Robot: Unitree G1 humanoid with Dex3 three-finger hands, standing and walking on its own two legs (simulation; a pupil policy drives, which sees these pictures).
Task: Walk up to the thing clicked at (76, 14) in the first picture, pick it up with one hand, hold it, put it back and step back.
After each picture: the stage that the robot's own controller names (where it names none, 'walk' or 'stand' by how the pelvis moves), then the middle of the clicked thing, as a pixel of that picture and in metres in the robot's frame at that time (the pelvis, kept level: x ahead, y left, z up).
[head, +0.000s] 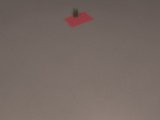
stand; (75, 12) +2.03 +0.13 -0.72
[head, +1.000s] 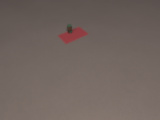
walk; (69, 28) +1.88 +0.32 -0.70
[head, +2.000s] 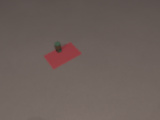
walk; (58, 47) +1.29 +0.40 -0.72
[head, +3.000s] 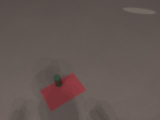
walk; (58, 81) +0.85 +0.32 -0.72
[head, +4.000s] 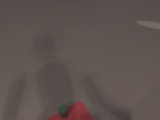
walk; (63, 111) +0.54 +0.21 -0.71
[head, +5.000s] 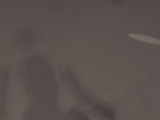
stand; out of the picture +0.38 +0.18 -0.71
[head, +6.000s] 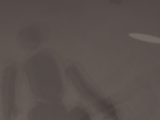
stand; out of the picture +0.35 +0.20 -0.72
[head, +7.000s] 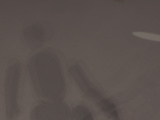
stand; out of the picture +0.35 +0.19 -0.73
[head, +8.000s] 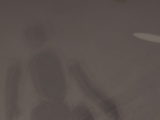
stand; out of the picture +0.35 +0.19 -0.73
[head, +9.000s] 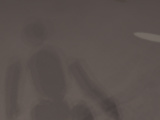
stand; out of the picture +0.34 +0.19 -0.73
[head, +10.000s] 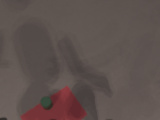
go down; (46, 103) +0.38 +0.19 -0.58
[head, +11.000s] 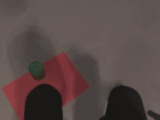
go down; (37, 71) +0.43 +0.22 -0.32
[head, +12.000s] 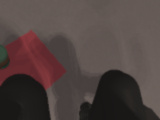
close in; out of the picture +0.41 +0.26 -0.24
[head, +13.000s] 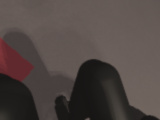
close; out of the picture +0.41 +0.28 -0.22
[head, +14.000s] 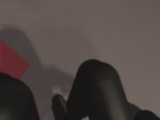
close; out of the picture +0.40 +0.28 -0.22
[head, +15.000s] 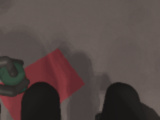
lift; (15, 79) +0.32 +0.24 -0.09
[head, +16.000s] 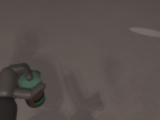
hold; (32, 90) +0.33 +0.18 +0.03
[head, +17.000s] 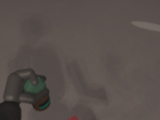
hold; (38, 94) +0.32 +0.17 -0.01
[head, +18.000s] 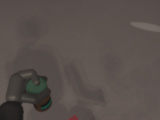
hold; (40, 95) +0.32 +0.17 -0.02
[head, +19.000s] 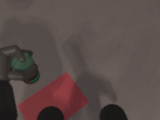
crouch; (26, 69) +0.40 +0.20 -0.08
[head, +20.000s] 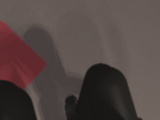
lower; out of the picture +0.41 +0.27 -0.22
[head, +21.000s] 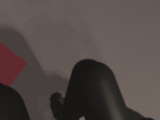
lower; out of the picture +0.42 +0.30 -0.23
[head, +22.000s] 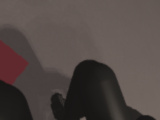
lower; out of the picture +0.42 +0.30 -0.23
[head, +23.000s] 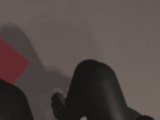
lower; out of the picture +0.42 +0.29 -0.23
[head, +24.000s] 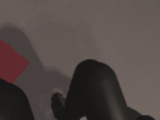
loosen; out of the picture +0.42 +0.29 -0.23
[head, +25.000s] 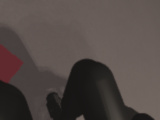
withdraw; out of the picture +0.41 +0.28 -0.23
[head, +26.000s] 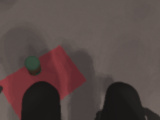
walk; (33, 66) +0.44 +0.23 -0.32
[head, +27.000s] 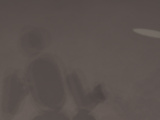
stand; out of the picture +0.36 +0.17 -0.66
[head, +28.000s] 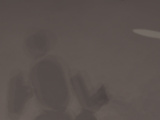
stand; out of the picture +0.38 +0.19 -0.67
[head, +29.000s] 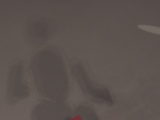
stand; out of the picture +0.38 +0.18 -0.68
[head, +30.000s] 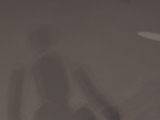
walk; out of the picture +0.40 +0.18 -0.72
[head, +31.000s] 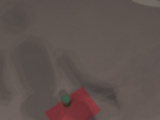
walk; (66, 101) +0.50 +0.15 -0.70
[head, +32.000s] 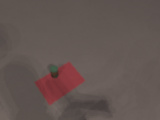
walk; (54, 72) +0.75 +0.22 -0.71
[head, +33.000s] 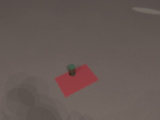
stand; (71, 70) +0.98 +0.18 -0.70
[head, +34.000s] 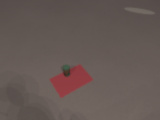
stand; (66, 70) +0.98 +0.19 -0.72
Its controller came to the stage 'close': yes
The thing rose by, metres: 0.69
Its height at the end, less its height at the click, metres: +0.00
